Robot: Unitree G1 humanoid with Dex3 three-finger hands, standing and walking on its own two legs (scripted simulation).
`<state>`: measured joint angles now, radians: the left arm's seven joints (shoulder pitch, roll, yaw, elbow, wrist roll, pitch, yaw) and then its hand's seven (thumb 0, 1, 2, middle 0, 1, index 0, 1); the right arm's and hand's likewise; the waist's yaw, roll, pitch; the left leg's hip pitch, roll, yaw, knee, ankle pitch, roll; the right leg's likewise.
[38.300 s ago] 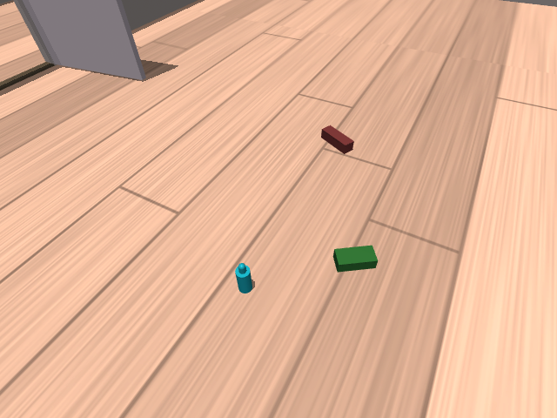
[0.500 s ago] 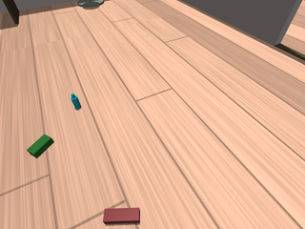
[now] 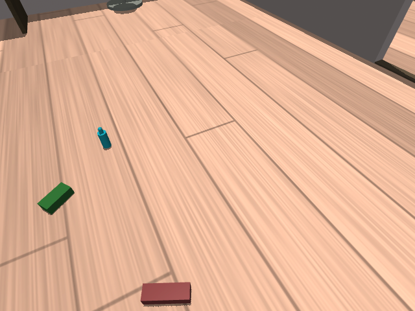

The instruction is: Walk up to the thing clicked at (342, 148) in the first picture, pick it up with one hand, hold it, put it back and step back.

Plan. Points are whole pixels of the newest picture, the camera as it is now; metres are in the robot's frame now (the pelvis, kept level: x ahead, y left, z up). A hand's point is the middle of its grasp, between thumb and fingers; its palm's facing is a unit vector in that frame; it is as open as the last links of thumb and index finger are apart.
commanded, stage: stand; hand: left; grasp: from above
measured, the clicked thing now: (166, 293) +0.36 +0.22 -0.75
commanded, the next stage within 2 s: rise first in 0.16 s
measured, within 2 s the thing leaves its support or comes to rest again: neither
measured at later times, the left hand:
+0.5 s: hand out of the picture +0.15 +0.25 -0.17, palm faces -0.02 -0.94 -0.33, open 9.1 cm
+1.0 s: hand out of the picture +0.11 +0.26 -0.26, palm faces -0.20 -0.85 -0.49, open 14.0 cm
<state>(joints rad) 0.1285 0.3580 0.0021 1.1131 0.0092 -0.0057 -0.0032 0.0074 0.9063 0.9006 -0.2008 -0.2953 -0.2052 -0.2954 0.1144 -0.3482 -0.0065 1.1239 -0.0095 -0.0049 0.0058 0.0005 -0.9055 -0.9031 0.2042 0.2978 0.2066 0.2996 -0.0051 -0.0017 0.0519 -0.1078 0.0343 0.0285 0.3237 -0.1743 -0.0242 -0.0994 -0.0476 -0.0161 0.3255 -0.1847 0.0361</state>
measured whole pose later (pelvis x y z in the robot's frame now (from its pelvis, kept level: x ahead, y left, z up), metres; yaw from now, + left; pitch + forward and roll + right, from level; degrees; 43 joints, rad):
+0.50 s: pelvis -0.01 +0.00 -0.02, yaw +0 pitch +6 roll +0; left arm -0.07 0.35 0.14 1.07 0.10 -0.02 -0.04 0.01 0.49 0.95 -0.12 -0.71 -0.13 -0.69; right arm 0.19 -0.25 -0.02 0.82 0.02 -0.05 -0.03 0.00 -0.91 -0.90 0.20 0.30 0.21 0.30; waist -0.03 -0.02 0.03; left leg -0.42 0.04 0.01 0.59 -0.27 -0.02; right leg -0.41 -0.04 -0.02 0.59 -0.28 0.03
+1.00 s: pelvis -0.02 +0.01 -0.12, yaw +0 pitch +20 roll -2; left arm 0.21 0.31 0.15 0.54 0.32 0.09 0.02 0.00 -0.52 1.01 -0.07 -1.09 -0.07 -1.10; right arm 0.16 -0.23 -0.05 0.59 0.00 -0.13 -0.01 0.01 -0.88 -0.90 0.20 0.30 0.21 0.30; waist -0.01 -0.01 -0.11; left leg -1.05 0.05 -0.02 1.25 -0.54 -0.02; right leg -1.02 -0.05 -0.01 1.22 -0.55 0.04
